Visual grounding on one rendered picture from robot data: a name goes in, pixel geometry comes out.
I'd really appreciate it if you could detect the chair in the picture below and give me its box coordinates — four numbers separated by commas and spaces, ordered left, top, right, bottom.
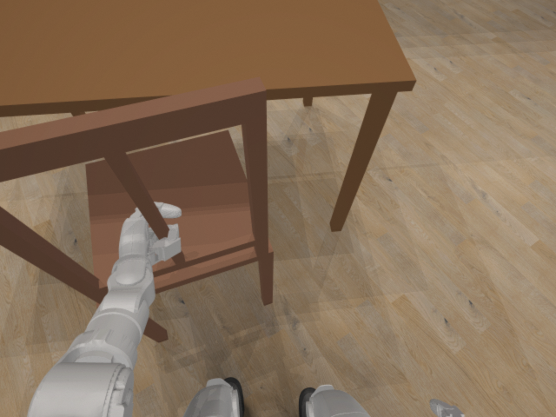
0, 77, 274, 343

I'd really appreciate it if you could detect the right robot foot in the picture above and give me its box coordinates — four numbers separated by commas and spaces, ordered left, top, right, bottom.
299, 387, 316, 417

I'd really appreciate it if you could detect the robot right hand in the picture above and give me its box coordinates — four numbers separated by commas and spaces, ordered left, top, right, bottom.
430, 399, 465, 417

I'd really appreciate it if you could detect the table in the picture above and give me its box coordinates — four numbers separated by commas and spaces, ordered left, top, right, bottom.
0, 0, 417, 232

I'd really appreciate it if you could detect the left robot upper arm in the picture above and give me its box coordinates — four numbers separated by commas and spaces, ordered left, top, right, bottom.
32, 362, 134, 417

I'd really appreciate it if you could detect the left robot forearm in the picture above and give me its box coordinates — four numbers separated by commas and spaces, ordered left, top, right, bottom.
27, 255, 156, 417

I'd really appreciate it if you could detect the robot left hand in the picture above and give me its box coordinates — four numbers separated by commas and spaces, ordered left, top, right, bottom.
119, 202, 182, 266

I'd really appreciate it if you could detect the robot right thigh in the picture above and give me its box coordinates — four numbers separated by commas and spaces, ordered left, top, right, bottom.
306, 390, 370, 417

